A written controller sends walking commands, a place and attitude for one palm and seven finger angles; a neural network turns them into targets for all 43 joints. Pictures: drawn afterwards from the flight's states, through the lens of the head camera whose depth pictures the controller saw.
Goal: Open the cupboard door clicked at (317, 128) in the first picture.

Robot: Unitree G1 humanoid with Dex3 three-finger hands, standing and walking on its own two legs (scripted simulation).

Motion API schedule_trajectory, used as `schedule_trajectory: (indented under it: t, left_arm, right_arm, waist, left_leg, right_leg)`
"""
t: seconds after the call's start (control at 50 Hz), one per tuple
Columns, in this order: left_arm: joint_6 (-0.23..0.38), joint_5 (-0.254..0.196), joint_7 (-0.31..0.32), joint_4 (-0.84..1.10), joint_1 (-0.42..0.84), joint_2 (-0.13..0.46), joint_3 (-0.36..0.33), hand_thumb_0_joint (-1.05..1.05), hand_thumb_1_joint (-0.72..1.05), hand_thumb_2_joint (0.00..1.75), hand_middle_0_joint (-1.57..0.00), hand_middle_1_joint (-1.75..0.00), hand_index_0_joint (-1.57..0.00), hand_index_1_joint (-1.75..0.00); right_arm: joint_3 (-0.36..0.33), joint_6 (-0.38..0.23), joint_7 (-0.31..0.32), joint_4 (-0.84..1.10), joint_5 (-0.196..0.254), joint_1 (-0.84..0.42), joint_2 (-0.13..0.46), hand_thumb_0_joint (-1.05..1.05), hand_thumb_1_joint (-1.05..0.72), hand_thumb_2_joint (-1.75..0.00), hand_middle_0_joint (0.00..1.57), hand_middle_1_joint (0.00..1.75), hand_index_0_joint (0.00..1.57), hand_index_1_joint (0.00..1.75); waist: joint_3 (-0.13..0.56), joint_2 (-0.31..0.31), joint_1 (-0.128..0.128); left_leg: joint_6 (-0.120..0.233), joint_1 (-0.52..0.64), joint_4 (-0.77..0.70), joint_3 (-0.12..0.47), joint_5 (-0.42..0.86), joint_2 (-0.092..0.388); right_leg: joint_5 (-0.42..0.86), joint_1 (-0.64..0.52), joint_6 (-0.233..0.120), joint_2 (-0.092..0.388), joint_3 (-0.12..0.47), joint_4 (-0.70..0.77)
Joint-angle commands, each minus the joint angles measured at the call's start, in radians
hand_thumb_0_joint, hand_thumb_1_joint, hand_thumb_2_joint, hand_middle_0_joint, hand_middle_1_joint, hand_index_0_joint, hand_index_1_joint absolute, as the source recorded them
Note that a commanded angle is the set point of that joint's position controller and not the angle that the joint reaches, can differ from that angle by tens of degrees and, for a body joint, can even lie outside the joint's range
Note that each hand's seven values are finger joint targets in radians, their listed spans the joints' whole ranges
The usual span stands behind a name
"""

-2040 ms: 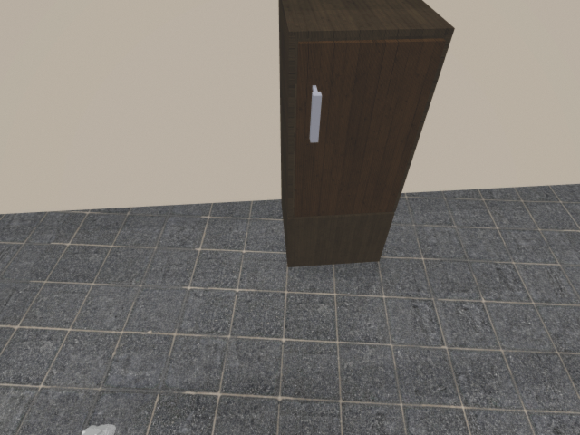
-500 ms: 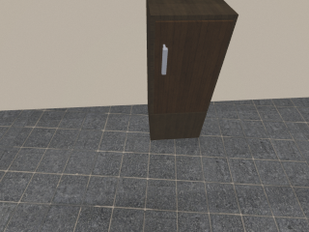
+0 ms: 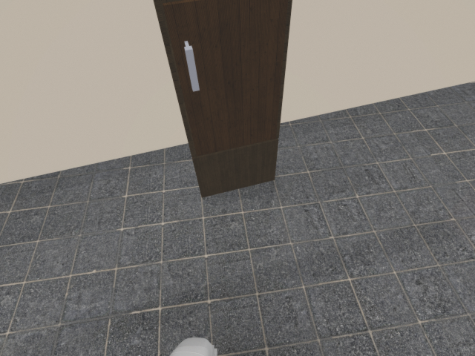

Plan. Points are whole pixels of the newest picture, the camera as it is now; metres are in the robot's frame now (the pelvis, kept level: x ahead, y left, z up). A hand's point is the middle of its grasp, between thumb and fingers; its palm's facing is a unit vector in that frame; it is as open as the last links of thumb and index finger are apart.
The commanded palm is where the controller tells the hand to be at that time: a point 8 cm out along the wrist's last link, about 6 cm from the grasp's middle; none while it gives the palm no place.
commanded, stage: walk to a spot facing it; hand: left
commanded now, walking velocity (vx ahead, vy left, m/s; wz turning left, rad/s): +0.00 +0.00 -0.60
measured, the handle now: (191, 66) +0.89 +0.23 +0.00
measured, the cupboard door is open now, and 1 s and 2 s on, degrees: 0 0 0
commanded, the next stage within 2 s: turn to face it in 1.88 s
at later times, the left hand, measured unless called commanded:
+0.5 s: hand out of the picture +0.10 +0.27 -0.16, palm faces -0.22 -0.95 -0.22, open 7.4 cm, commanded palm none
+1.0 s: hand (183, 340) +0.17 +0.13 -0.15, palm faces -0.58 -0.78 -0.23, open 7.4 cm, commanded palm none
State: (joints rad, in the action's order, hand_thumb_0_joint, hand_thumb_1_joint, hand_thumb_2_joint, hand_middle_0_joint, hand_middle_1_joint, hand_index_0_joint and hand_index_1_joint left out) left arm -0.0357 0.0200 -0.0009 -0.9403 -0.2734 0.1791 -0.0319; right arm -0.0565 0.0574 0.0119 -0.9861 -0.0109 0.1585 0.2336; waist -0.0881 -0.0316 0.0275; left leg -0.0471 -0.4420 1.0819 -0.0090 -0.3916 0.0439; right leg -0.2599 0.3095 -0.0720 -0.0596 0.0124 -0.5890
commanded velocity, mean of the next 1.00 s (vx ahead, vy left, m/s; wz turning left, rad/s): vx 0.06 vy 0.00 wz -0.60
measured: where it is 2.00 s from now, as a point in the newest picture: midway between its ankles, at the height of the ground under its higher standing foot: outside the picture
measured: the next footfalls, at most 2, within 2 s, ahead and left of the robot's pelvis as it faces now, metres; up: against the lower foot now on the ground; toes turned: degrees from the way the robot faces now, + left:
left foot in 0.36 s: +0.02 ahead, +0.16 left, +0.00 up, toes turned -14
right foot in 0.86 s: -0.08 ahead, -0.08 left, +0.00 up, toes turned -37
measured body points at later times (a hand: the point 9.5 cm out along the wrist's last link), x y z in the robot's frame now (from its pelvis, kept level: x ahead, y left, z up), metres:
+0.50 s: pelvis -0.02 +0.07 +0.01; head +0.00 +0.10 +0.46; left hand +0.12 +0.32 -0.14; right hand -0.01 -0.20 -0.10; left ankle -0.02 +0.17 -0.73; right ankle -0.05 -0.06 -0.65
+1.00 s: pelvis -0.04 +0.04 +0.00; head -0.02 +0.03 +0.45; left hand +0.20 +0.17 -0.13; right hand -0.19 -0.18 -0.15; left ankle +0.02 +0.16 -0.67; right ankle -0.11 -0.05 -0.73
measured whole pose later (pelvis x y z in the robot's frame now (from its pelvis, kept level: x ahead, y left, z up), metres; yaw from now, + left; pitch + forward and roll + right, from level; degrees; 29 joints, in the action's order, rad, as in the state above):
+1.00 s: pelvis -0.04 +0.04 +0.00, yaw -36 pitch -1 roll -1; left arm -0.01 0.02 -0.01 -0.90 -0.17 0.20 -0.05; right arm -0.07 0.05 0.00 -0.98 -0.03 0.29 0.26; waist -0.05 -0.03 -0.04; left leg -0.07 -0.45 1.07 -0.08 -0.43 0.13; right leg -0.29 0.23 -0.01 -0.01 -0.02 -0.53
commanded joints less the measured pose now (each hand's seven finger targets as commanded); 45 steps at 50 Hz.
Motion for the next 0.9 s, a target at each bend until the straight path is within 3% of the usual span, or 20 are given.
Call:
schedule_trajectory:
  t: [0.0,0.12,0.22,0.26,0.3,0.32,0.34,0.36,0.38,0.4,0.44,0.5,0.56,0.7,0.74,0.78,0.8,0.82,0.84,0.88]
  left_arm:
    - [0.025,-0.004,0.014,0.076,-0.016,0.221,-0.069,0.0,0.9,0.9,-0.2,-0.3,-0.2,-0.3]
    - [0.018,0.001,0.011,0.066,-0.051,0.224,-0.081,0.0,0.9,0.9,-0.2,-0.3,-0.2,-0.3]
    - [0.006,0.008,0.009,0.078,-0.025,0.246,-0.088,0.0,0.9,0.9,-0.2,-0.3,-0.2,-0.3]
    - [0.0,0.01,0.01,0.089,0.008,0.254,-0.09,0.0,0.9,0.9,-0.2,-0.3,-0.2,-0.3]
    - [-0.006,0.004,0.007,0.101,0.058,0.251,-0.087,0.0,0.9,0.9,-0.2,-0.3,-0.2,-0.3]
    - [-0.009,-0.001,0.004,0.117,0.077,0.219,-0.082,0.0,0.9,0.9,-0.2,-0.3,-0.2,-0.3]
    - [-0.01,-0.009,-0.009,0.13,0.056,0.158,-0.071,0.0,0.9,0.9,-0.2,-0.3,-0.2,-0.3]
    - [-0.008,0.004,-0.011,0.142,0.072,0.177,-0.085,0.0,0.9,0.9,-0.2,-0.3,-0.2,-0.3]
    - [-0.015,0.02,-0.015,0.116,0.093,0.218,-0.098,0.0,0.9,0.9,-0.2,-0.3,-0.2,-0.3]
    - [-0.017,0.019,-0.026,0.1,0.059,0.208,-0.105,0.0,0.9,0.9,-0.2,-0.3,-0.2,-0.3]
    - [-0.023,0.016,-0.038,0.079,0.014,0.174,-0.091,0.0,0.9,0.9,-0.2,-0.3,-0.2,-0.3]
    - [-0.023,0.007,-0.039,0.103,0.089,0.15,-0.073,0.0,0.9,0.9,-0.2,-0.3,-0.2,-0.3]
    - [-0.024,0.004,-0.039,0.115,0.159,0.138,-0.065,0.0,0.9,0.9,-0.2,-0.3,-0.2,-0.3]
    - [-0.02,0.002,-0.039,0.121,0.189,0.119,-0.058,0.0,0.9,0.9,-0.2,-0.3,-0.2,-0.3]
    - [-0.012,0.002,-0.035,0.122,0.187,0.12,-0.056,0.0,0.9,0.9,-0.2,-0.3,-0.2,-0.3]
    - [0.002,0.003,-0.03,0.107,0.122,0.14,-0.062,0.0,0.9,0.9,-0.2,-0.3,-0.2,-0.3]
    - [0.017,0.008,-0.024,0.083,0.041,0.194,-0.071,0.0,0.9,0.9,-0.2,-0.3,-0.2,-0.3]
    - [0.029,0.012,-0.009,0.06,-0.035,0.311,-0.092,0.0,0.9,0.9,-0.2,-0.3,-0.2,-0.3]
    - [0.02,-0.009,0.005,0.052,-0.09,0.339,-0.101,0.0,0.9,0.9,-0.2,-0.3,-0.2,-0.3]
    - [0.019,-0.005,0.012,0.067,-0.02,0.295,-0.098,0.0,0.9,0.9,-0.2,-0.3,-0.2,-0.3]
  right_arm:
    - [-0.027,-0.029,0.012,0.088,-0.008,-0.017,0.099,0.0,-0.9,-0.9,0.2,0.3,0.2,0.3]
    - [-0.023,-0.035,0.019,0.112,-0.004,-0.037,0.085,0.0,-0.9,-0.9,0.2,0.3,0.2,0.3]
    - [-0.02,-0.045,0.024,0.131,0.007,-0.03,0.085,0.0,-0.9,-0.9,0.2,0.3,0.2,0.3]
    - [-0.019,-0.052,0.028,0.13,0.012,0.015,0.087,0.0,-0.9,-0.9,0.2,0.3,0.2,0.3]
    - [-0.02,-0.061,0.034,0.109,0.015,0.107,0.096,0.0,-0.9,-0.9,0.2,0.3,0.2,0.3]
    - [-0.028,-0.07,0.04,0.103,0.012,0.152,0.132,0.0,-0.9,-0.9,0.2,0.3,0.2,0.3]
    - [-0.043,-0.071,0.04,0.124,0.0,0.126,0.222,0.0,-0.9,-0.9,0.2,0.3,0.2,0.3]
    - [-0.047,-0.066,0.037,0.157,-0.002,0.07,0.256,0.0,-0.9,-0.9,0.2,0.3,0.2,0.3]
    - [-0.031,-0.069,0.038,0.159,-0.008,0.008,0.195,0.0,-0.9,-0.9,0.2,0.3,0.2,0.3]
    - [-0.015,-0.072,0.038,0.174,-0.011,-0.036,0.157,0.0,-0.9,-0.9,0.2,0.3,0.2,0.3]
    - [-0.005,-0.081,0.038,0.177,-0.008,-0.059,0.132,0.0,-0.9,-0.9,0.2,0.3,0.2,0.3]
    - [-0.015,-0.084,0.038,0.138,-0.011,0.073,0.141,0.0,-0.9,-0.9,0.2,0.3,0.2,0.3]
    - [-0.025,-0.082,0.036,0.105,-0.01,0.154,0.153,0.0,-0.9,-0.9,0.2,0.3,0.2,0.3]
    - [-0.044,-0.074,0.023,0.078,-0.016,0.143,0.179,0.0,-0.9,-0.9,0.2,0.3,0.2,0.3]
    - [-0.05,-0.071,0.018,0.069,-0.017,0.149,0.184,0.0,-0.9,-0.9,0.2,0.3,0.2,0.3]
    - [-0.05,-0.068,0.014,0.067,-0.012,0.145,0.182,0.0,-0.9,-0.9,0.2,0.3,0.2,0.3]
    - [-0.041,-0.067,0.005,0.071,-0.005,0.169,0.161,0.0,-0.9,-0.9,0.2,0.3,0.2,0.3]
    - [-0.015,-0.063,-0.003,0.116,-0.003,0.153,0.077,0.0,-0.9,-0.9,0.2,0.3,0.2,0.3]
    - [-0.014,-0.049,0.005,0.156,-0.011,0.069,0.098,0.0,-0.9,-0.9,0.2,0.3,0.2,0.3]
    - [-0.018,-0.043,-0.001,0.17,-0.011,-0.025,0.11,0.0,-0.9,-0.9,0.2,0.3,0.2,0.3]
  waist:
    - [0.121,0.134,-0.003]
    - [0.151,0.151,0.014]
    - [0.154,0.181,0.019]
    - [0.168,0.186,0.0]
    - [0.173,0.176,-0.048]
    - [0.175,0.097,-0.072]
    - [0.15,-0.177,-0.061]
    - [0.097,-0.232,-0.05]
    - [0.033,-0.153,-0.03]
    - [0.013,-0.082,0.009]
    - [0.03,-0.091,0.028]
    - [0.055,-0.107,-0.033]
    - [0.053,-0.093,-0.067]
    - [0.071,-0.166,-0.07]
    - [0.081,-0.161,-0.071]
    - [0.121,-0.131,-0.031]
    - [0.186,-0.002,0.006]
    - [0.207,0.324,0.038]
    - [0.194,0.283,0.081]
    - [0.085,0.243,0.066]
  left_leg:
    - [-0.016,-0.085,0.027,0.041,0.054,0.016]
    - [-0.019,-0.077,-0.109,0.037,0.011,-0.004]
    - [0.003,0.039,-0.31,0.03,-0.034,-0.034]
    - [0.018,0.116,-0.437,0.031,-0.031,-0.049]
    - [0.035,0.306,-0.634,0.021,0.084,-0.058]
    - [0.069,0.447,-0.745,0.101,0.065,0.028]
    - [0.131,0.514,-0.877,0.355,-0.041,0.269]
    - [0.201,0.324,-0.917,0.452,-0.021,0.445]
    - [0.194,0.189,-0.902,0.385,0.066,0.379]
    - [0.187,0.14,-0.872,0.261,0.13,0.308]
    - [0.161,0.191,-0.82,0.097,0.286,0.219]
    - [0.19,0.371,-0.761,0.067,0.494,0.233]
    - [0.199,0.427,-0.746,0.052,0.609,0.267]
    - [0.187,0.369,-0.699,-0.057,0.603,0.321]
    - [0.168,0.36,-0.658,-0.073,0.615,0.325]
    - [0.104,0.314,-0.53,-0.141,0.581,0.304]
    - [0.043,0.184,-0.353,-0.198,0.443,0.276]
    - [-0.02,-0.136,-0.116,-0.244,-0.15,0.132]
    - [-0.024,-0.218,0.034,-0.101,-0.259,0.098]
    - [-0.015,-0.282,0.099,-0.022,-0.149,0.115]
  right_leg:
    - [0.131,-0.107,-0.071,0.247,0.382,0.298]
    - [0.167,-0.178,-0.091,0.231,0.433,0.286]
    - [0.167,-0.122,-0.097,0.21,0.493,0.286]
    - [0.202,-0.098,-0.083,0.203,0.51,0.27]
    - [0.126,0.033,-0.025,0.153,0.485,0.242]
    - [-0.006,0.182,0.027,0.072,0.41,0.161]
    - [-0.177,0.369,0.077,-0.062,0.234,-0.081]
    - [-0.261,0.36,0.121,-0.025,0.087,-0.347]
    - [-0.198,0.305,0.136,0.013,0.12,-0.49]
    - [-0.144,0.267,0.138,0.025,0.092,-0.592]
    - [-0.087,0.286,0.149,0.043,0.043,-0.65]
    - [-0.111,0.333,0.161,0.067,0.011,-0.555]
    - [-0.143,0.311,0.166,0.089,-0.017,-0.454]
    - [-0.169,0.133,0.128,0.104,-0.078,-0.226]
    - [-0.162,0.079,0.111,0.085,-0.1,-0.14]
    - [-0.011,-0.075,0.09,0.081,-0.109,0.069]
    - [0.095,-0.292,0.053,0.142,-0.039,0.188]
    - [0.286,-0.482,-0.049,0.411,0.323,0.255]
    - [0.335,-0.406,-0.131,0.492,0.42,0.263]
    - [-0.171,-0.263,-0.142,0.403,0.438,0.36]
